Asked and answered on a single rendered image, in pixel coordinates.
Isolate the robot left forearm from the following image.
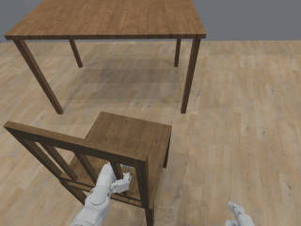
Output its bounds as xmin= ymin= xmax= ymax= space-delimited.
xmin=70 ymin=186 xmax=111 ymax=226

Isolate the right robot hand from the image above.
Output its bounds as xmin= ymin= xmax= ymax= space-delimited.
xmin=225 ymin=202 xmax=255 ymax=226

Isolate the chair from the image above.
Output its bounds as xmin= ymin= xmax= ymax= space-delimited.
xmin=3 ymin=111 xmax=172 ymax=226

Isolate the left robot hand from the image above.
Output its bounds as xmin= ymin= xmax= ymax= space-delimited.
xmin=95 ymin=162 xmax=134 ymax=194

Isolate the table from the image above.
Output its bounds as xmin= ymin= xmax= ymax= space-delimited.
xmin=4 ymin=0 xmax=206 ymax=115

